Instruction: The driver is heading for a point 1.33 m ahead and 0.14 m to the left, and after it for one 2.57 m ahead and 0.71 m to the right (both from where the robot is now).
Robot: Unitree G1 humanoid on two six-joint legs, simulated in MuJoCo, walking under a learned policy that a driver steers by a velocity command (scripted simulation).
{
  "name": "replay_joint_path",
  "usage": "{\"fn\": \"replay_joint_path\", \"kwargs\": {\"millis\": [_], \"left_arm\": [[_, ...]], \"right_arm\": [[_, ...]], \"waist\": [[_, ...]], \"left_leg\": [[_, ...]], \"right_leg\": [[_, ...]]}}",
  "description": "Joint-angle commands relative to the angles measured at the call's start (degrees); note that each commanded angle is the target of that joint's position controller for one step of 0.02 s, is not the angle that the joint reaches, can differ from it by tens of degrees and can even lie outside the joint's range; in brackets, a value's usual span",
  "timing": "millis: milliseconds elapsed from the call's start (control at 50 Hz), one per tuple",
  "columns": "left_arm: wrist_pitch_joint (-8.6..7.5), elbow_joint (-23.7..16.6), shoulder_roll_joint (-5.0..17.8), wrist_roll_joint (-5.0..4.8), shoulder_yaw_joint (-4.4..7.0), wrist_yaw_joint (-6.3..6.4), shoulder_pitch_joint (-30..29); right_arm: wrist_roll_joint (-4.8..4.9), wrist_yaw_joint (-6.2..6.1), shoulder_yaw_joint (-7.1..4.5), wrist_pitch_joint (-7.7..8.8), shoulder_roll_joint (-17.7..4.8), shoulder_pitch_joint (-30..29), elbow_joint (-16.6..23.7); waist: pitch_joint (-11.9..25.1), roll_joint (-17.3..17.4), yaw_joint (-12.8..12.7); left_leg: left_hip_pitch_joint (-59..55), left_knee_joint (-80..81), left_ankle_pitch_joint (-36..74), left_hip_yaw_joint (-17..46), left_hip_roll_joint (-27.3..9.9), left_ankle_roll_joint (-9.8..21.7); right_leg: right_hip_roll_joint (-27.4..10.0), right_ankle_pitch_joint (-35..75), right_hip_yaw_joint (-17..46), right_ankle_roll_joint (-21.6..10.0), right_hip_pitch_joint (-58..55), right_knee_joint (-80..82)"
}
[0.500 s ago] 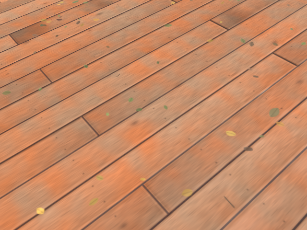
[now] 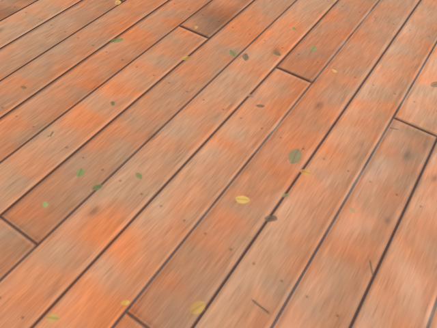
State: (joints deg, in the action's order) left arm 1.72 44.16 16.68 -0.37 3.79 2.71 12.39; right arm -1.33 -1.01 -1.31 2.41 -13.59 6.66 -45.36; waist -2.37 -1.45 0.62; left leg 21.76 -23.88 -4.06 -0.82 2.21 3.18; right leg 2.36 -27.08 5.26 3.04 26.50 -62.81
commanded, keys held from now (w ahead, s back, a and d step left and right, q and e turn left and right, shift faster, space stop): no key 0.54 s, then w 0.46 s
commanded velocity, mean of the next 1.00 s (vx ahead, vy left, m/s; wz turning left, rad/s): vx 0.14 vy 0.00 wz -0.06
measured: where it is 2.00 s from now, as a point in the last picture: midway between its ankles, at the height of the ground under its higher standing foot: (212, 248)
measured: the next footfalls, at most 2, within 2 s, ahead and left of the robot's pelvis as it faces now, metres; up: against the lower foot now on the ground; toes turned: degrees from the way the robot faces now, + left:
right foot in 0.16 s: +0.06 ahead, -0.13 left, +0.00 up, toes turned +1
left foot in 0.84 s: +0.21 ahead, +0.11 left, +0.00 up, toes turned +2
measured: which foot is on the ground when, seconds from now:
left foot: down 0.00-0.60, up 0.62-0.82, down 0.84-1.00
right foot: up 0.00-0.14, down 0.16-0.84, up 0.86-1.00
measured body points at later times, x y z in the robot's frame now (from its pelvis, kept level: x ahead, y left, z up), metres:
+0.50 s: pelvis +0.05 -0.04 +0.00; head +0.06 -0.04 +0.45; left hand +0.14 +0.20 -0.13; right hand +0.13 -0.29 -0.14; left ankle +0.09 +0.09 -0.74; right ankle +0.02 -0.14 -0.74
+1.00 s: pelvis +0.19 +0.03 +0.01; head +0.20 +0.05 +0.46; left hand +0.27 +0.30 -0.12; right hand +0.22 -0.23 -0.12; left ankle +0.17 +0.11 -0.74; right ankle +0.15 -0.13 -0.65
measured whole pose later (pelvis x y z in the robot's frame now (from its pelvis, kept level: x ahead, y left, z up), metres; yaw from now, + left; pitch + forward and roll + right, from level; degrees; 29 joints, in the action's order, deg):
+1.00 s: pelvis +0.19 +0.03 +0.01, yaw +0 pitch +0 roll -1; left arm -5.2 49.6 16.0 -1.6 3.8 0.5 16.1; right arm 0.1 1.9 -2.1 6.0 -13.6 16.7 -56.9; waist 0.1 -2.0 1.5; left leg 8.6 -21.7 -13.6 -3.0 2.1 3.7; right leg -3.6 -14.6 1.3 -3.2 27.4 -64.0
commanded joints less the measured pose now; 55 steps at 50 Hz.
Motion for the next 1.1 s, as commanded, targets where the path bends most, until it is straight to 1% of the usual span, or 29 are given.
{"fn": "replay_joint_path", "kwargs": {"millis": [20, 100, 140, 160, 180, 200, 220, 240, 300, 340, 420, 540, 560, 600, 620, 640, 680, 720, 760, 780, 820, 840, 860, 880, 900, 940, 980, 1040, 1100], "left_arm": [[-0.33, -1.61, 0.14, 0.31, -0.54, 0.09, 6.24], [-0.82, -1.83, 2.24, 0.01, -0.41, -0.45, 4.65], [-0.87, -1.0, 1.94, 0.4, -0.28, -0.84, 5.77], [-0.91, -1.68, 2.79, 1.15, -0.19, -0.79, 5.3], [-0.93, -2.64, 5.56, 2.07, 0.15, -0.49, 5.64], [-1.02, -1.69, 6.75, 1.99, 0.36, -0.75, 3.3], [-1.79, -3.1, 2.64, 2.03, -0.66, -1.17, 0.29], [-2.61, -2.61, 0.84, 2.3, -1.22, -1.38, -0.32], [-4.17, -1.16, 1.51, 1.55, -1.18, -1.72, 1.44], [-4.27, -0.15, 1.52, 1.15, -1.18, -1.59, 3.67], [-4.25, 0.81, 1.48, 0.82, -1.03, -1.37, 4.78], [-3.92, 2.93, 0.62, 0.63, -0.9, -1.43, 6.0], [-3.79, 3.96, 0.48, 0.53, -0.8, -1.41, 7.5], [-3.5, 4.58, 3.44, -0.18, 0.28, -1.38, 8.92], [-3.77, 4.47, 5.01, -0.53, 0.71, -1.34, 9.81], [-4.41, 4.46, 6.4, -0.78, 1.12, -1.23, 9.94], [-6.1, 5.1, 5.97, -0.25, 1.16, -1.08, 10.75], [-6.42, 5.23, 5.07, -0.65, 1.11, -1.37, 10.15], [-5.82, 4.93, 5.86, -1.03, 1.31, -1.9, 8.28], [-5.41, 4.78, 6.44, -1.24, 1.44, -2.13, 6.79], [-5.36, 4.63, 6.35, -0.89, 1.26, -2.25, 6.07], [-5.74, 3.93, 3.95, -0.59, 0.47, -2.34, 4.17], [-6.9, 1.5, -0.71, -0.54, -0.75, -2.12, 5.19], [-7.83, 1.25, 1.44, -1.68, -0.21, -1.84, 4.49], [-8.45, 1.1, 3.42, -2.94, 0.19, -2.05, 4.23], [-8.42, 1.78, 3.95, -1.85, 0.61, -1.97, 2.99], [-7.61, 2.4, 3.34, -0.88, 1.0, -2.25, 3.81], [-6.72, 1.47, 1.97, -0.34, 0.88, -2.47, 1.09], [-6.72, -1.33, 0.72, -0.32, 0.25, -2.55, -6.09]], "right_arm": [[0.04, -0.16, -1.41, 0.3, -6.98, -1.67, 2.75], [1.07, -0.46, -2.01, -0.47, -9.32, -0.12, 2.25], [1.8, -0.57, -1.58, -0.91, -8.39, 0.46, 1.76], [1.9, -0.47, -1.12, -0.77, -7.16, 2.36, 0.95], [1.22, -0.15, -0.52, -0.37, -5.33, 2.81, 1.24], [0.88, 0.2, -0.23, 0.22, -2.54, 3.89, 1.83], [0.17, 0.04, -0.65, 0.31, -4.73, 1.38, 1.3], [0.2, 0.09, -0.8, 0.34, -4.72, 1.13, 0.78], [0.27, -0.15, -1.01, -0.24, -5.18, 4.18, -1.71], [0.81, -0.07, -1.15, -0.21, -5.35, 4.56, -2.97], [0.85, -0.18, -1.17, -0.13, -4.91, 4.4, -5.01], [1.35, -0.82, -1.45, -0.88, -5.08, 4.66, -8.02], [1.39, -0.87, -1.36, -1.05, -4.52, 5.6, -9.02], [1.92, -0.78, -1.6, -1.06, -4.65, 3.89, -9.18], [2.32, -0.55, -1.59, -0.47, -4.79, 0.87, -7.81], [2.91, -0.2, -1.41, 0.52, -4.65, -2.23, -6.21], [3.42, 0.68, -1.53, 2.54, -5.28, -4.85, -4.66], [3.47, 1.87, -1.51, 3.87, -5.47, -4.5, -4.61], [3.29, 2.78, -1.41, 4.16, -4.73, -2.91, -5.67], [3.17, 3.06, -1.53, 4.05, -4.37, 0.35, -7.14], [2.91, 2.76, -3.17, 3.29, -6.7, 10.74, -11.17], [2.98, 2.16, -4.48, 3.12, -10.13, 18.11, -12.57], [2.38, 1.9, -5.95, 3.1, -17.5, 24.96, -13.04], [1.66, 2.22, -4.3, 3.79, -13.22, 21.67, -12.66], [1.79, 2.39, -3.36, 4.32, -10.55, 15.71, -10.97], [1.63, 2.95, -2.24, 4.54, -7.54, 8.86, -8.6], [1.16, 3.03, -1.57, 4.21, -6.0, 9.17, -8.86], [1.28, 2.37, -1.61, 3.88, -7.4, 13.04, -10.24], [1.16, 1.41, -1.54, 3.29, -8.14, 14.34, -10.4]], "waist": [[7.42, 8.63, -1.58], [8.78, 9.01, -0.74], [7.13, 8.17, -2.03], [6.32, 6.89, -2.14], [6.14, 1.27, -1.37], [5.01, -10.56, 2.29], [2.29, -8.69, 0.88], [1.57, -7.88, 1.24], [0.75, -5.65, 1.46], [0.28, -1.99, 0.88], [1.81, 0.92, 0.26], [3.19, 1.85, 0.08], [4.46, 1.11, -0.12], [0.66, -3.39, -1.48], [-2.98, -5.76, -2.7], [-6.68, -7.35, -3.55], [-9.06, -7.05, -4.06], [-6.46, -4.46, -3.48], [-3.35, -4.05, -2.24], [-2.04, -4.29, -0.15], [1.75, -3.83, 4.7], [4.59, 1.48, 8.57], [9.13, 18.23, 9.04], [8.06, 14.14, 7.18], [2.01, 10.19, 4.49], [-1.81, 5.05, 1.64], [-1.06, 6.29, 0.34], [-1.16, 5.09, 0.6], [-2.16, 4.42, 1.83]], "left_leg": [[-4.1, 9.43, 2.69, 11.39, -12.36, 11.18], [-5.65, 8.56, -6.68, 13.82, -14.35, 11.25], [-1.68, 7.28, -12.7, 12.47, -12.62, 8.28], [1.0, 6.1, -16.1, 11.55, -11.18, 5.04], [4.39, -0.06, -18.24, 7.94, -8.1, 1.29], [0.33, -3.3, -16.29, 0.06, -1.94, -1.83], [-3.94, -4.62, -12.26, 0.94, -2.4, -3.0], [-6.1, -3.73, -8.59, 1.29, -2.61, -3.03], [-9.74, -2.63, -4.45, 2.52, -4.13, -2.81], [-9.37, -2.55, -4.26, 2.79, -4.13, -2.19], [-10.22, -3.05, 0.61, 3.18, -4.49, -2.34], [-12.06, -4.31, 4.65, 3.4, -4.73, -2.02], [-12.37, -5.1, -0.46, 2.14, -3.67, -1.95], [-4.62, -11.47, -17.56, -2.08, 0.05, -1.85], [2.72, -14.89, -20.47, -2.7, 0.07, -1.28], [8.41, -17.77, -20.42, -1.2, -1.71, -0.01], [17.99, -23.48, -24.01, 2.58, -5.57, 1.95], [19.0, -20.4, -23.52, 2.7, -7.36, 2.75], [8.0, -13.57, -16.05, -1.11, -5.12, 1.88], [-1.3, -9.55, -9.86, -3.59, -3.07, 1.23], [-19.32, -7.58, -6.11, -5.27, 0.77, 0.59], [-28.03, -3.21, -10.09, 3.99, -5.71, 3.19], [-36.97, 8.05, -18.57, 32.73, -21.72, 12.37], [-34.41, 13.69, -24.37, 44.09, -25.0, 14.86], [-29.69, 13.57, -26.16, 37.78, -24.43, 13.17], [-22.33, 14.7, -17.24, 24.8, -19.15, 9.16], [-19.1, 15.8, -6.58, 15.88, -14.88, 7.09], [-19.75, 16.27, 8.02, 10.18, -13.69, 7.8], [-19.54, 17.14, 12.14, 7.03, -13.01, 7.56]], "right_leg": [[-2.25, 0.71, -2.84, 0.4, -5.62, 10.66], [-2.43, 7.49, -3.91, -1.26, -10.93, 24.22], [-1.2, 13.28, -5.59, -3.66, -16.77, 33.84], [-2.94, 15.7, -3.26, -5.42, -19.33, 37.12], [-10.08, 16.62, 4.84, -8.18, -21.2, 40.48], [-13.8, 9.94, 9.41, -11.64, -11.86, 43.58], [-12.65, 3.43, 9.58, -11.63, -6.54, 46.41], [-10.8, 1.32, 7.79, -9.8, -5.67, 46.24], [-7.81, 5.05, 4.55, -7.22, -5.23, 44.3], [-6.42, 8.1, 3.0, -6.74, -6.89, 42.78], [-5.55, 16.72, 1.62, -7.09, -10.05, 40.41], [-4.53, 24.17, -0.03, -6.77, -12.43, 39.04], [-4.31, 18.43, -0.11, -7.13, -13.31, 40.03], [-7.55, -1.42, 5.86, -11.07, -13.73, 44.53], [-12.6, -10.87, 13.0, -14.14, -14.98, 48.9], [-17.6, -14.04, 19.92, -17.1, -15.78, 52.42], [-21.98, -3.41, 24.11, -19.64, -21.9, 53.25], [-20.79, 7.56, 18.92, -17.97, -27.56, 51.46], [-16.37, 12.5, 11.13, -15.34, -23.58, 50.53], [-14.08, 13.56, 7.32, -13.9, -18.32, 49.14], [-10.23, 20.42, 2.92, -11.24, -9.11, 41.39], [-6.32, 22.55, -2.06, -7.96, -3.02, 27.08], [1.17, 6.81, -7.01, -3.44, 10.06, 4.71], [0.35, -3.89, 1.26, -4.15, 15.95, -6.34], [-3.4, 0.22, 2.49, -6.07, 20.01, -9.42], [-8.37, 10.79, 0.24, -7.26, 18.0, -5.31], [-10.01, 16.1, -1.36, -6.79, 13.1, -1.41], [-10.14, 20.46, -3.65, -4.71, 15.49, 2.86], [-9.69, 26.27, -4.56, -3.24, 17.12, 13.23]]}}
